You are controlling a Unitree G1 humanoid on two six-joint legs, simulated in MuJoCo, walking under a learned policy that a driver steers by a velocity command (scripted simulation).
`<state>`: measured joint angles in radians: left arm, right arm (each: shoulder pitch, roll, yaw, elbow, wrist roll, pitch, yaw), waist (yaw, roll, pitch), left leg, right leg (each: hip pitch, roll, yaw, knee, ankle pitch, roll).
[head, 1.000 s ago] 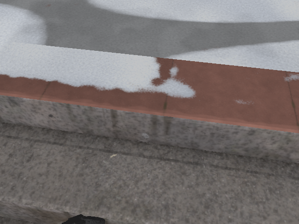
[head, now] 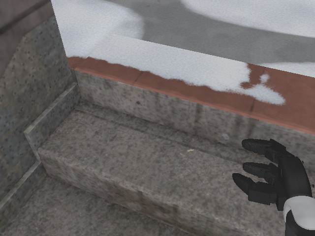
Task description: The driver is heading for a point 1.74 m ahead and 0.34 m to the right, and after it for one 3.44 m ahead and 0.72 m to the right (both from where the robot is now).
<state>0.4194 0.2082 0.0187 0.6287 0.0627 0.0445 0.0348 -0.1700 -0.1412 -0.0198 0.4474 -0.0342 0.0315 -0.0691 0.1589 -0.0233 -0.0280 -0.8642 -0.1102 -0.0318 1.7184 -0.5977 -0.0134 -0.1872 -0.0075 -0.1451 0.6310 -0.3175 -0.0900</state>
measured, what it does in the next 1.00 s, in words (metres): steps on the spot: left foot, then left foot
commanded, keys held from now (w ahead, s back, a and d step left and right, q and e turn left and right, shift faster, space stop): no key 0.44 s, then w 0.56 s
